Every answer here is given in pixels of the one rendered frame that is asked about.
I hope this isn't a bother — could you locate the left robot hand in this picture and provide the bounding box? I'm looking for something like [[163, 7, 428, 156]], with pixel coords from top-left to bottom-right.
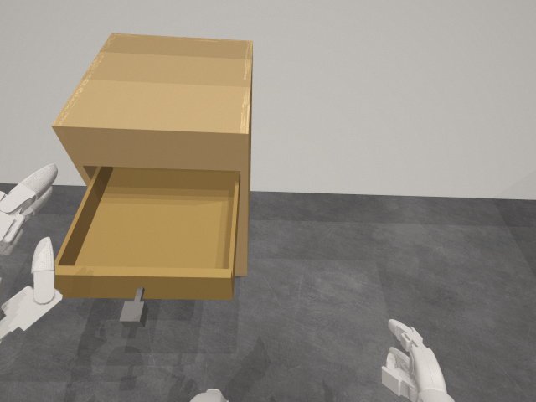
[[0, 163, 63, 343]]

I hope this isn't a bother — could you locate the handle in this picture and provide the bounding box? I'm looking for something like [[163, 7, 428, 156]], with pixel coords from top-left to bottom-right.
[[119, 287, 149, 327]]

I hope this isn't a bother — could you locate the right robot hand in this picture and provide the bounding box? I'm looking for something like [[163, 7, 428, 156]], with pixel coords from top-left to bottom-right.
[[382, 319, 447, 402]]

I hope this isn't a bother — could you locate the drawer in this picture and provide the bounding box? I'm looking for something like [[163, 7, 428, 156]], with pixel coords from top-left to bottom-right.
[[54, 166, 240, 300]]

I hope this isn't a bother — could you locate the cabinet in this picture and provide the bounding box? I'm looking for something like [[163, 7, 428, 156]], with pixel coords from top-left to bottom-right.
[[52, 33, 253, 276]]

